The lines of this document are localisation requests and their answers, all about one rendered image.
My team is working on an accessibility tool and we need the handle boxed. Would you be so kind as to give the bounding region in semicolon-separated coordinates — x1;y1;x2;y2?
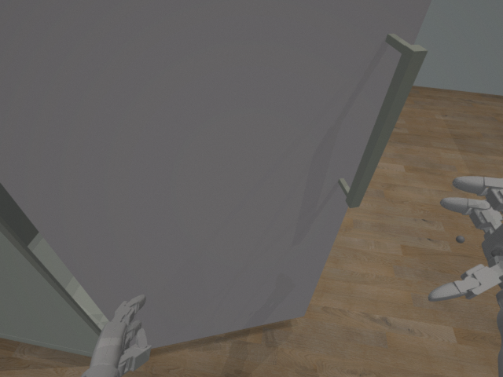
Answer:
338;34;428;208

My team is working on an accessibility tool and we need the robot right hand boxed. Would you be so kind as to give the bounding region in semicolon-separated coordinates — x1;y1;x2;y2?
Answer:
428;176;503;302

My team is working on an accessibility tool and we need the fridge door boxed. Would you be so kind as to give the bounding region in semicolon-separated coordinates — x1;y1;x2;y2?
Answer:
0;0;431;349

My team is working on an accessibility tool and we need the robot left hand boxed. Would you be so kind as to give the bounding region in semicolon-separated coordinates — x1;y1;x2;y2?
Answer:
90;295;152;377

